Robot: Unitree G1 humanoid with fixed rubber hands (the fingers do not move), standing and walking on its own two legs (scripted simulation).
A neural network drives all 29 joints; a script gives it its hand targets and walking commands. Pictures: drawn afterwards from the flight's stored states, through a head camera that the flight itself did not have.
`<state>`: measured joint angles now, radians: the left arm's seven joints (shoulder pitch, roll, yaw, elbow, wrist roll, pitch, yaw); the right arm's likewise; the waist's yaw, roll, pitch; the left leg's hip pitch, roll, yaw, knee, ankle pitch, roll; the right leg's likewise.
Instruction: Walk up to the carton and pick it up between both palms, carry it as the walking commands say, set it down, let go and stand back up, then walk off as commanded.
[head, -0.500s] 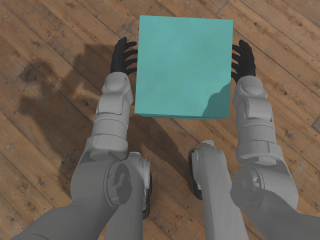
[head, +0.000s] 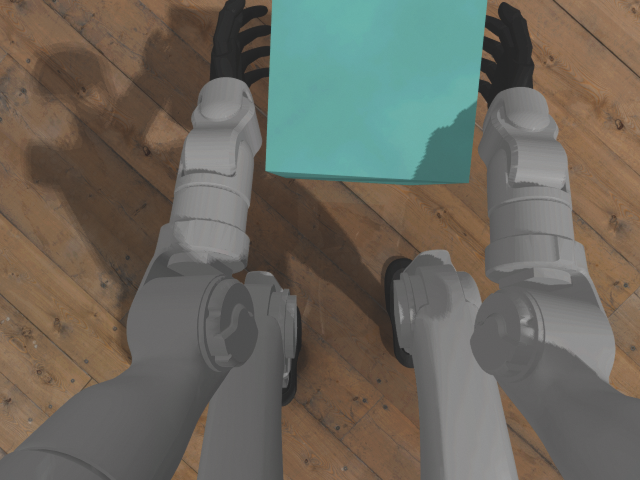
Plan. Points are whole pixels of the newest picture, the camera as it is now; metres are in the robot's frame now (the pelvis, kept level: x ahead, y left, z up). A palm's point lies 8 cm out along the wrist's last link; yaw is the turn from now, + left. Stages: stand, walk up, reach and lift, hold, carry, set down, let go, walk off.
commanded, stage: set down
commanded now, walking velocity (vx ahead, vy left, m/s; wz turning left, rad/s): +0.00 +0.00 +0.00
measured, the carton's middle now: (360, 96) +0.52 -0.08 -0.20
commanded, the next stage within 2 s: none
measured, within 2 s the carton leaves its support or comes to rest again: rests again in 1.36 s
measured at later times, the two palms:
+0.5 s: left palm (256, 89) +0.54 +0.05 -0.19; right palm (490, 86) +0.50 -0.23 -0.19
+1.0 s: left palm (257, 95) +0.54 +0.06 -0.21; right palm (486, 92) +0.50 -0.23 -0.21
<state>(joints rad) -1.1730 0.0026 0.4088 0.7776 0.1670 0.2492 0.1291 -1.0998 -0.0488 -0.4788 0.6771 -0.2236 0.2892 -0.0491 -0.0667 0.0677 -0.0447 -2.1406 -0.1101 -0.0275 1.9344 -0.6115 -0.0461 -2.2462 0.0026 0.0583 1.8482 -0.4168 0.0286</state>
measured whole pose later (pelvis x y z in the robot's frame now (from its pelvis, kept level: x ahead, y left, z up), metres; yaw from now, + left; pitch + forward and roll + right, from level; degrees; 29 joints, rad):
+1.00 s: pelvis -0.01 +0.00 -0.06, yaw +0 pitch +42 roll +1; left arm -1.34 0.10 0.32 0.92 0.08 0.20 0.18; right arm -1.32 -0.21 -0.39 0.92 -0.10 0.23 -0.02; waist -0.11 0.06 0.16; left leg -2.26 -0.14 -0.02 2.16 -0.64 -0.05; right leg -2.36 -0.01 0.07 2.06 -0.44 0.04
